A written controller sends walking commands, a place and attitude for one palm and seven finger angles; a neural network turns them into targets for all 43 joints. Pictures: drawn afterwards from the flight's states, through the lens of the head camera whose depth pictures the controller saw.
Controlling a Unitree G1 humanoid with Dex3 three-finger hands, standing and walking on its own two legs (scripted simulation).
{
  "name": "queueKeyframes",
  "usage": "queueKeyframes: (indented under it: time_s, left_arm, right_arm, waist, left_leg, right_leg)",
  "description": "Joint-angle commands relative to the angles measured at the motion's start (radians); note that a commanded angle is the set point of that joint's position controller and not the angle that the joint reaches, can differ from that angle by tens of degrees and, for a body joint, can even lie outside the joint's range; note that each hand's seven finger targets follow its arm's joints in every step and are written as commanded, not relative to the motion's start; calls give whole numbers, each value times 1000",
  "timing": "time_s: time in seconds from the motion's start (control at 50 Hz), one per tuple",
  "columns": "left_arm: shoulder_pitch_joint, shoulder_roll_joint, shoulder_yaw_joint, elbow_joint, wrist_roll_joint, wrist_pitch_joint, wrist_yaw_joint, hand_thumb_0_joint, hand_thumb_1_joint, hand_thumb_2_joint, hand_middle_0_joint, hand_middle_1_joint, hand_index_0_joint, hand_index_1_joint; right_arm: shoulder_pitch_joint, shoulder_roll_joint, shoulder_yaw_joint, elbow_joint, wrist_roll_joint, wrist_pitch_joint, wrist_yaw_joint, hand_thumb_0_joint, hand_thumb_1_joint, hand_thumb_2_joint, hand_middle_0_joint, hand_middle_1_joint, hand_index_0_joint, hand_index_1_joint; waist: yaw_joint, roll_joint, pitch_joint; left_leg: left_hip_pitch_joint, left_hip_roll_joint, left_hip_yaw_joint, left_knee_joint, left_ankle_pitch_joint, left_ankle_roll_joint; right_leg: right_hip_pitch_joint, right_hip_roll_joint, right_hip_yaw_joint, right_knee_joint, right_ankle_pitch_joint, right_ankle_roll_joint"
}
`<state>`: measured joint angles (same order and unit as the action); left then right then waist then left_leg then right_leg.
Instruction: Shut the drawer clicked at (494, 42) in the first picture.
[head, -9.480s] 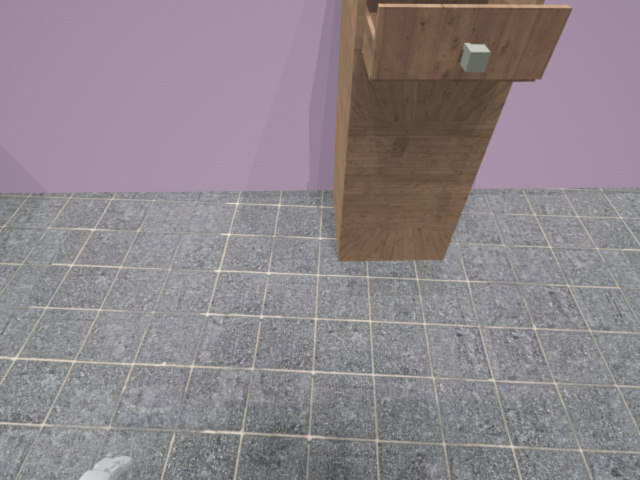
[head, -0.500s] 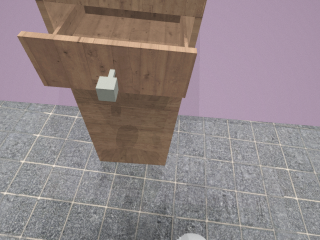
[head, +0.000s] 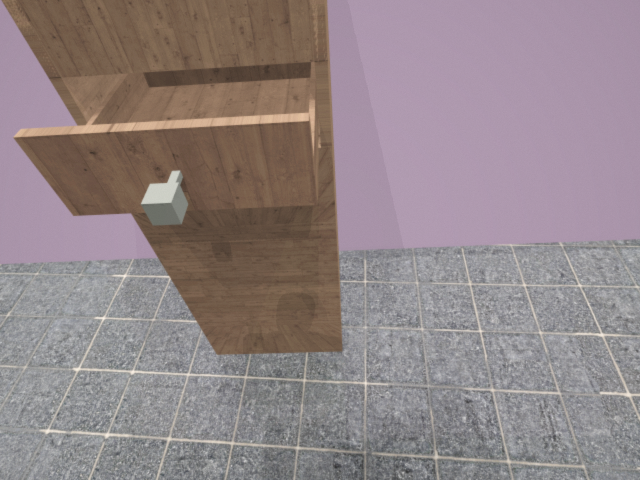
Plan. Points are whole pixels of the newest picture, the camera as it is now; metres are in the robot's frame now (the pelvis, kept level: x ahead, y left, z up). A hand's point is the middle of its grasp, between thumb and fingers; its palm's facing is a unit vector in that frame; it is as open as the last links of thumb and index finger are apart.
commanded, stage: come to a stop and stand still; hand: left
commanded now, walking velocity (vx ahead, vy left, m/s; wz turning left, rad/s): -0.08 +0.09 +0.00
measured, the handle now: (169, 193) +0.44 +0.23 +0.14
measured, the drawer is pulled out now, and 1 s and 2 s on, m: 0.16 0.16 0.16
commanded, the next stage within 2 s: look again from close up in 0.48 s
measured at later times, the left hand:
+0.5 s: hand out of the picture +0.03 +0.21 -0.18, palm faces +0.04 -0.98 -0.22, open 7.3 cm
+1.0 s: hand out of the picture +0.05 +0.23 -0.18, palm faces +0.01 -0.97 -0.24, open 7.3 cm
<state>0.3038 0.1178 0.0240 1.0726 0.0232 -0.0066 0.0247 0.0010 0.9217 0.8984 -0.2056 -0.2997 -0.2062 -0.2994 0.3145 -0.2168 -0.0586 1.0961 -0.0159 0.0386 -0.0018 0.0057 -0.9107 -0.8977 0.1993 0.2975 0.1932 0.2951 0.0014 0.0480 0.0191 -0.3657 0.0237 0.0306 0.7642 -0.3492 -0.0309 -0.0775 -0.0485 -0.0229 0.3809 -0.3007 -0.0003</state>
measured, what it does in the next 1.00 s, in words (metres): steps on the spot: left foot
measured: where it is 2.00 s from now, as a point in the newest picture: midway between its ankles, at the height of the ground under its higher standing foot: outside the picture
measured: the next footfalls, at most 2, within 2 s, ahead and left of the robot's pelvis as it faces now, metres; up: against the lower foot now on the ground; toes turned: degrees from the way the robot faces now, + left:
left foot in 0.16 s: +0.06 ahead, +0.15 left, +0.00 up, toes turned +4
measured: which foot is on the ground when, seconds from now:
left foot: up 0.00-0.14, down 0.16-1.00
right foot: down 0.00-1.00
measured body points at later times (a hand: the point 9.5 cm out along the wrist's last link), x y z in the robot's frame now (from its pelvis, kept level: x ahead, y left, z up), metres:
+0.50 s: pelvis +0.02 +0.03 -0.01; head +0.03 +0.02 +0.44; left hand +0.03 +0.26 -0.16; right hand +0.09 -0.19 -0.17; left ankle +0.02 +0.14 -0.75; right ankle -0.03 -0.08 -0.75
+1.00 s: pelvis +0.03 +0.04 -0.01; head +0.04 +0.03 +0.44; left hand +0.05 +0.28 -0.16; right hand +0.02 -0.18 -0.18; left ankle +0.02 +0.14 -0.75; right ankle -0.03 -0.08 -0.75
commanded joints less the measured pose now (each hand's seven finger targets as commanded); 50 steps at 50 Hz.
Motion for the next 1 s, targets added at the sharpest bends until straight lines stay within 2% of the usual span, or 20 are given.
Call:
queueKeyframes:
  time_s: [0.0, 0.06, 0.1, 0.14, 0.16, 0.2, 0.26, 0.3, 0.34, 0.36, 0.4, 0.54, 0.56, 0.58, 0.6, 0.64, 0.72, 0.8, 0.86, 0.98]
  left_arm:
    - [70, 203, 43, -29, 3, -12, 25, 0, 900, 900, -200, -300, -200, -300]
    - [36, 207, 41, -29, 2, -3, 29, 0, 900, 900, -200, -300, -200, -300]
    - [9, 188, 36, -32, -5, 2, 27, 0, 900, 900, -200, -300, -200, -300]
    - [57, 120, 19, -30, -14, 10, 28, 0, 900, 900, -200, -300, -200, -300]
    - [62, 100, 14, -24, -12, 14, 31, 0, 900, 900, -200, -300, -200, -300]
    - [35, 89, 6, -9, -12, 27, 26, 0, 900, 900, -200, -300, -200, -300]
    - [38, 97, 3, 10, -13, 28, 18, 0, 900, 900, -200, -300, -200, -300]
    - [91, 106, -1, 38, -7, 14, 16, 0, 900, 900, -200, -300, -200, -300]
    - [49, 143, -3, 34, -5, -2, 15, 0, 900, 900, -200, -300, -200, -300]
    - [18, 153, -5, 26, -9, -3, 12, 0, 900, 900, -200, -300, -200, -300]
    - [-21, 145, -4, 21, -7, -4, 12, 0, 900, 900, -200, -300, -200, -300]
    - [13, 133, -5, 29, -12, -9, 18, 0, 900, 900, -200, -300, -200, -300]
    - [79, 145, -13, 28, 9, -33, 57, 0, 900, 900, -200, -300, -200, -300]
    - [31, 178, -8, -27, 0, -40, 49, 0, 900, 900, -200, -300, -200, -300]
    - [-8, 195, -8, -35, -4, -42, 38, 0, 900, 900, -200, -300, -200, -300]
    - [-5, 177, -12, -56, -9, -40, 27, 0, 900, 900, -200, -300, -200, -300]
    - [18, 162, -15, -55, -13, -28, 22, 0, 900, 900, -200, -300, -200, -300]
    - [6, 158, -18, -52, -13, -17, 19, 0, 900, 900, -200, -300, -200, -300]
    - [13, 157, -19, -46, -16, -9, 18, 0, 900, 900, -200, -300, -200, -300]
    - [23, 160, -18, -34, -15, -8, 16, 0, 900, 900, -200, -300, -200, -300]
  right_arm:
    - [-93, -35, 1, -97, 9, -20, -7, 0, -900, -900, 200, 300, 200, 300]
    - [-66, -17, 4, -89, 13, -22, -13, 0, -900, -900, 200, 300, 200, 300]
    - [5, -29, 3, -57, 10, -35, -17, 0, -900, -900, 200, 300, 200, 300]
    - [43, -112, -9, -46, 2, -50, -27, 0, -900, -900, 200, 300, 200, 300]
    - [35, -123, -12, -46, 2, -45, -29, 0, -900, -900, 200, 300, 200, 300]
    - [-22, -105, -1, -43, 1, -47, -37, 0, -900, -900, 200, 300, 200, 300]
    - [-91, -76, 13, -53, 1, -44, -41, 0, -900, -900, 200, 300, 200, 300]
    - [-129, -64, 17, -55, 11, -40, -39, 0, -900, -900, 200, 300, 200, 300]
    - [-114, -22, 21, -54, 17, -38, -29, 0, -900, -900, 200, 300, 200, 300]
    - [-107, -18, 20, -49, 15, -36, -25, 0, -900, -900, 200, 300, 200, 300]
    - [-92, -19, 19, -29, 9, -32, -25, 0, -900, -900, 200, 300, 200, 300]
    - [-70, -24, 35, 7, 7, -55, -30, 0, -900, -900, 200, 300, 200, 300]
    - [-106, -79, 33, -79, 9, -68, -19, 0, -900, -900, 200, 300, 200, 300]
    - [-61, -37, 35, -97, 2, -60, -12, 0, -900, -900, 200, 300, 200, 300]
    - [-79, -27, 40, -85, -4, -56, -8, 0, -900, -900, 200, 300, 200, 300]
    - [-38, -49, 43, -99, -6, -60, -9, 0, -900, -900, 200, 300, 200, 300]
    - [-9, -71, 49, -104, -3, -69, -19, 0, -900, -900, 200, 300, 200, 300]
    - [-2, -63, 54, -90, -1, -66, -22, 0, -900, -900, 200, 300, 200, 300]
    - [1, -64, 57, -76, 0, -64, -22, 0, -900, -900, 200, 300, 200, 300]
    - [8, -51, 59, -47, 1, -67, -23, 0, -900, -900, 200, 300, 200, 300]
  waist:
    - [49, -236, 42]
    - [21, -248, 18]
    - [-12, -201, -19]
    - [-5, 36, -107]
    - [-2, 80, -98]
    - [3, 162, -36]
    - [23, 125, 10]
    - [46, -1, 1]
    - [5, -111, 2]
    - [-7, -115, 15]
    - [-17, -192, 72]
    - [3, -50, 0]
    - [17, -93, 79]
    - [-20, -69, 40]
    - [-13, 12, 47]
    - [-18, 49, -21]
    - [-5, -12, -88]
    - [-5, -73, 6]
    - [2, -59, 53]
    - [5, -74, 37]
  left_leg:
    - [-88, 12, 12, -44, -42, -9]
    - [56, -7, 33, -206, 51, -6]
    - [238, -6, 42, -356, 286, 5]
    - [405, 196, -140, -303, 730, 108]
    - [357, 248, -152, -343, 730, 153]
    - [284, 245, -186, -430, 642, 188]
    - [212, 210, -147, -427, 597, 186]
    - [197, 145, -91, -353, 473, 128]
    - [212, 73, -34, -337, 296, 56]
    - [234, 60, -28, -359, 223, 42]
    - [238, 72, -31, -367, 244, 40]
    - [265, 93, -42, -405, 396, 49]
    - [157, 98, -19, -198, 470, 35]
    - [135, 75, -29, -245, 198, 43]
    - [142, 60, -18, -286, 178, 44]
    - [151, 69, -36, -283, 262, 61]
    - [187, 97, -54, -267, 437, 87]
    - [140, 90, -53, -297, 375, 87]
    - [124, 88, -54, -326, 317, 87]
    - [147, 84, -46, -344, 304, 84]
  right_leg:
    - [68, -260, 142, -26, 690, -149]
    - [0, -224, 105, 40, 693, -120]
    - [-82, -146, 63, 132, 554, -62]
    - [-208, -48, -19, 228, 135, 6]
    - [-196, -25, -29, 267, -142, 14]
    - [-215, -25, -21, 364, -234, 16]
    - [-173, -42, -6, 275, -169, 8]
    - [-104, -42, 8, 37, 61, 9]
    - [-123, -122, 101, -44, 226, -20]
    - [-162, -136, 100, -54, 178, -28]
    - [-194, -105, 75, -60, 165, -25]
    - [-79, -88, 33, -41, 272, -12]
    - [-146, -102, 88, -19, 506, 1]
    - [-136, -131, 93, -11, 372, -38]
    - [-137, -118, 84, 9, 323, -56]
    - [-122, -68, 45, 56, 182, -56]
    - [-77, -42, 9, 104, 191, -43]
    - [-103, -44, 5, 90, 171, -36]
    - [-127, -45, 9, 77, 116, -31]
    - [-121, -55, 18, 58, 129, -28]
